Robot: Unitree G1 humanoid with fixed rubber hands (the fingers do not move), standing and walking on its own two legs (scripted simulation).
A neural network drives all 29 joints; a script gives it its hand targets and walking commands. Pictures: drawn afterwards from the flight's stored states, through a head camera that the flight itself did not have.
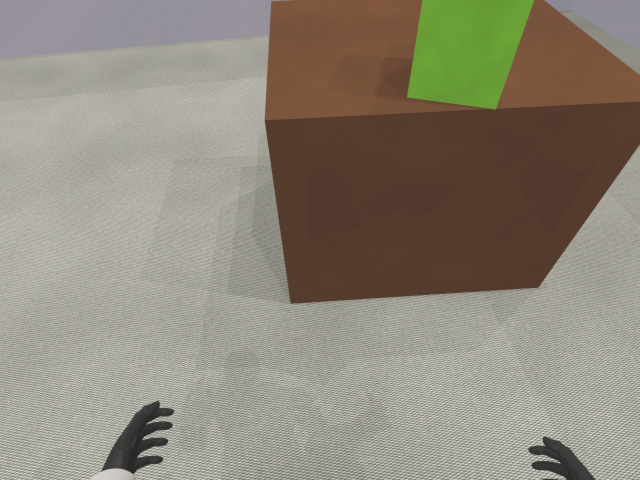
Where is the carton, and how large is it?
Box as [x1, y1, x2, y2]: [407, 0, 533, 109]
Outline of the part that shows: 422,0 407,97 488,107 495,109 533,0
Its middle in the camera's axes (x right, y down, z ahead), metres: +0.32 -0.48 +0.87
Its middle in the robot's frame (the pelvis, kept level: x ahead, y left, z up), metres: +0.99 -0.28 +0.13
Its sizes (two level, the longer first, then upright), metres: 0.210 0.200 0.250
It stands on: a pedestal, 0.76 m high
